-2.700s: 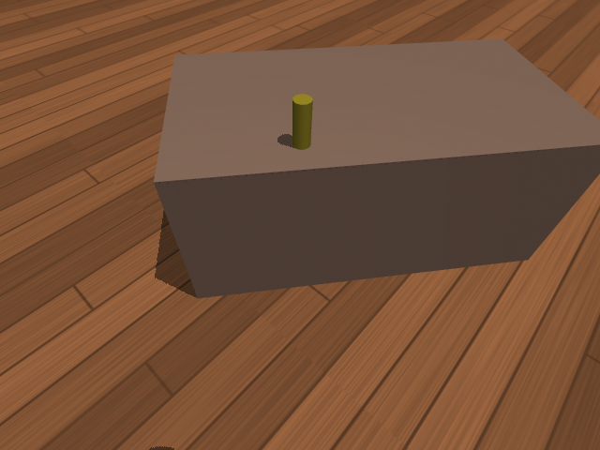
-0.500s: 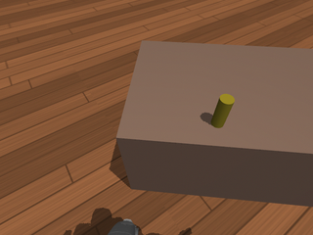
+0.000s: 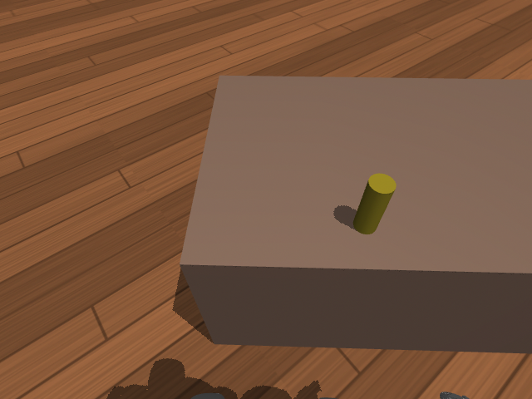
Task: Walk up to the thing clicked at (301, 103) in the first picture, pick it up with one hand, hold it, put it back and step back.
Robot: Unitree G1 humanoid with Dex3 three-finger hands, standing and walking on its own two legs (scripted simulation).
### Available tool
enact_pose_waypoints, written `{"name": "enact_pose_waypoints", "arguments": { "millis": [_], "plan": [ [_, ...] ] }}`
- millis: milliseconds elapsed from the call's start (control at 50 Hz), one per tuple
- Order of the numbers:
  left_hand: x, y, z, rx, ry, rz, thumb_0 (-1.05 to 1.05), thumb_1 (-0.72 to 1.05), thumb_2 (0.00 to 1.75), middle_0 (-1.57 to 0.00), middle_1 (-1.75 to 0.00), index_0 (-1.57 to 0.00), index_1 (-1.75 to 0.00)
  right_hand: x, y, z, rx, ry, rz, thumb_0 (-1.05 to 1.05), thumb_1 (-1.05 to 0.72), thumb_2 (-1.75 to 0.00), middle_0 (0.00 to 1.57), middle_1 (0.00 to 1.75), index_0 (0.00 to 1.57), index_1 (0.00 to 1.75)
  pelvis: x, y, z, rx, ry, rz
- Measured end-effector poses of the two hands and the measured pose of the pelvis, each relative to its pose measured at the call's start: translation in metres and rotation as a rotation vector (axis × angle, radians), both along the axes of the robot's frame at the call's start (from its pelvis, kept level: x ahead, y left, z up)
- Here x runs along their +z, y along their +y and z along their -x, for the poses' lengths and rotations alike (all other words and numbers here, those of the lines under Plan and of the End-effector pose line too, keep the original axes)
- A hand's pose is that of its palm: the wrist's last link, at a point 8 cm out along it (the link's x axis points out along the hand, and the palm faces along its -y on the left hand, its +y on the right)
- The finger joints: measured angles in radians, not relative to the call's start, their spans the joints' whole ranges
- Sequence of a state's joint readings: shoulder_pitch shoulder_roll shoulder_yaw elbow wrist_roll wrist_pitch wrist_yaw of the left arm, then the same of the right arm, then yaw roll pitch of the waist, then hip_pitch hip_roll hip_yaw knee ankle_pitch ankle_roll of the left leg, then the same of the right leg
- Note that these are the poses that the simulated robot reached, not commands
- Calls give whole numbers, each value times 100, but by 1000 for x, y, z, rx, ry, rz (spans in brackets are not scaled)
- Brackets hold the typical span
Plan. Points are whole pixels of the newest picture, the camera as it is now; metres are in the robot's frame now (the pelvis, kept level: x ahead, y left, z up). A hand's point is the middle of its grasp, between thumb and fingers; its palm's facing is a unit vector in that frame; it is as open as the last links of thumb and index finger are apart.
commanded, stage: walk up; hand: right
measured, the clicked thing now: (372, 205) +0.50 -0.21 -0.08
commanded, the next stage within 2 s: stand in 1.00 s
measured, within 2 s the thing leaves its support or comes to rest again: neither
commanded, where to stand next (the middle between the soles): +0.08 +0.00 m, yaw +0 degrees
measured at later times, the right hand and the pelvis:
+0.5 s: hand out of the picture +0.10 -0.26 -0.12, palm faces -0.02 +0.94 -0.35, open 7.4 cm; pelvis +0.01 +0.00 +0.03, yaw +0 degrees
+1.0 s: hand out of the picture +0.10 -0.24 -0.13, palm faces -0.02 +0.94 -0.33, open 7.4 cm; pelvis +0.02 +0.01 +0.03, yaw +0 degrees
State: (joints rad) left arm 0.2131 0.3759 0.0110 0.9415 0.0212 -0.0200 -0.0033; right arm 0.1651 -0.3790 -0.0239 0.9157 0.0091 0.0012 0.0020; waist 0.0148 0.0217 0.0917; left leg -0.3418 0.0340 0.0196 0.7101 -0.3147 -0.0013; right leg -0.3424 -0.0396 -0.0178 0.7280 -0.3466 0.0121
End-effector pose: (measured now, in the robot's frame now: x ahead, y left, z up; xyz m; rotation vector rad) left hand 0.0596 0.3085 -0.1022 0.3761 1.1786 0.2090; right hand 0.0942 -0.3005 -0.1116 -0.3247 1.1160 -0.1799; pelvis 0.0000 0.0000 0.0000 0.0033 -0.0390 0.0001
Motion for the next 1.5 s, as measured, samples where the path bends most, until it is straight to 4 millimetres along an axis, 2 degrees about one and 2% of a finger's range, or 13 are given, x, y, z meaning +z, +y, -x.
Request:
{"name": "enact_pose_waypoints", "arguments": {
  "millis": [180, 340, 460, 620, 880, 1120, 1500],
  "plan": [
    [11, -7, -42, -15, -49, 28, 1, 90, 90, -20, -30, -20, -30, 6, 4, 17, -22, 93, -14, 1, -91, -90, 21, 30, 20, 30, 15, 0, -7, -1, 1, -1],
    [17, -10, -58, -9, -48, 49, 0, 90, 90, -20, -30, -20, -29, 17, 1, 15, -40, 109, -3, 1, -91, -90, 21, 30, 20, 30, 25, 0, -11, 0, -2, 3],
    [17, -12, -54, 10, -29, 62, 0, 90, 90, -20, -30, -20, -29, 23, 0, 8, -40, 103, 6, 1, -91, -90, 20, 30, 20, 30, 29, 1, -12, 2, -3, 4],
    [15, -10, -37, 40, 19, 66, 0, 90, 90, -20, -30, -20, -29, 26, 3, -1, -38, 93, 4, 1, -91, -90, 20, 30, 20, 30, 32, 2, -14, 2, -3, 6],
    [13, -6, -16, 71, 69, 61, 1, 90, 90, -20, -30, -20, -29, 23, 11, -3, -34, 107, -13, 1, -91, -90, 20, 30, 20, 30, 33, 4, -17, 5, 0, 7],
    [15, -5, -24, 53, 60, 52, 1, 90, 90, -20, -30, -20, -29, 23, 13, -3, -35, 111, -14, 1, -91, -90, 21, 30, 20, 30, 33, 5, -21, 8, 5, 4],
    [17, -10, -38, 31, 44, 45, 0, 90, 90, -20, -30, -20, -29, 24, 3, -3, -40, 126, -6, 1, -91, -90, 20, 30, 20, 30, 34, -1, -28, 10, 14, 4]
  ]
}}
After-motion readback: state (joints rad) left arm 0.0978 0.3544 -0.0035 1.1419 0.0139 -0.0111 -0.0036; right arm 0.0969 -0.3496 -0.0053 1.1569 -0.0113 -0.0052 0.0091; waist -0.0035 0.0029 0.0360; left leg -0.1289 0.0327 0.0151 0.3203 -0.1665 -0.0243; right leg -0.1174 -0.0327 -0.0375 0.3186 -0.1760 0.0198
